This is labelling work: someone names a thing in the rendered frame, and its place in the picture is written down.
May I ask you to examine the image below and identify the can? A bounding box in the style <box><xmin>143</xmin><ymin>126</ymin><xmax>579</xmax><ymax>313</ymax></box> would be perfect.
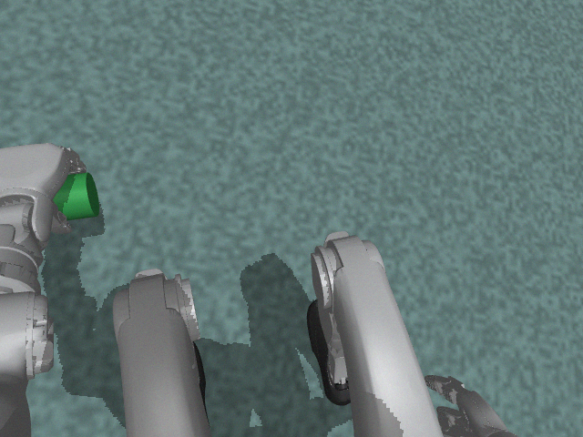
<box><xmin>53</xmin><ymin>173</ymin><xmax>99</xmax><ymax>220</ymax></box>

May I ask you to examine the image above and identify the left robot hand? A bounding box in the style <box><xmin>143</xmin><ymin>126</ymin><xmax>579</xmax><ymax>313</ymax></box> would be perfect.
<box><xmin>0</xmin><ymin>143</ymin><xmax>87</xmax><ymax>234</ymax></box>

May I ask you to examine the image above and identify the right robot foot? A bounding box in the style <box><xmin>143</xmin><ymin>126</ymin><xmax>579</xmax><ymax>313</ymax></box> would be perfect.
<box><xmin>307</xmin><ymin>300</ymin><xmax>351</xmax><ymax>406</ymax></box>

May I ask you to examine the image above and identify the left robot foot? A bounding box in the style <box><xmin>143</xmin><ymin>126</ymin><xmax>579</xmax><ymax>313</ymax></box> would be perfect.
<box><xmin>193</xmin><ymin>341</ymin><xmax>210</xmax><ymax>425</ymax></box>

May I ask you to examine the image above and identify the left robot arm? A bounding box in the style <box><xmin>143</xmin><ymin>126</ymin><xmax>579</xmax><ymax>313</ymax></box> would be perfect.
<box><xmin>0</xmin><ymin>188</ymin><xmax>54</xmax><ymax>437</ymax></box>

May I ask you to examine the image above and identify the right robot hand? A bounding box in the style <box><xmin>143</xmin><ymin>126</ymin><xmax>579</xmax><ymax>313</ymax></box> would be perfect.
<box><xmin>424</xmin><ymin>375</ymin><xmax>508</xmax><ymax>437</ymax></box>

